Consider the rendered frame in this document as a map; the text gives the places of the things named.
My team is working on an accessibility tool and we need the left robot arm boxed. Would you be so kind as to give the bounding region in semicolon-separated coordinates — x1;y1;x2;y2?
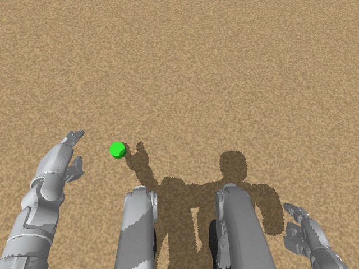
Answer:
0;173;65;269

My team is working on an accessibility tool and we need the right robot foot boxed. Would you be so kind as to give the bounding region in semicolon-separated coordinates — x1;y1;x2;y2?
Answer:
209;220;231;269

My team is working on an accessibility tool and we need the right robot arm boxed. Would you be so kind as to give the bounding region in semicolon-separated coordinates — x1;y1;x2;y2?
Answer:
310;248;349;269

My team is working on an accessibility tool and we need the tin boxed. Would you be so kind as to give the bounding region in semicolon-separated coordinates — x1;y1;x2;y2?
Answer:
109;142;126;159

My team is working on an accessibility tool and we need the right robot hand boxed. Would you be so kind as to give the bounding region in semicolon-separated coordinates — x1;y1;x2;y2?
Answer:
283;203;331;259

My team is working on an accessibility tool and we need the left robot hand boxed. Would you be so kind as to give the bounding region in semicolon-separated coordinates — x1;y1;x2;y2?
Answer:
35;130;85;183

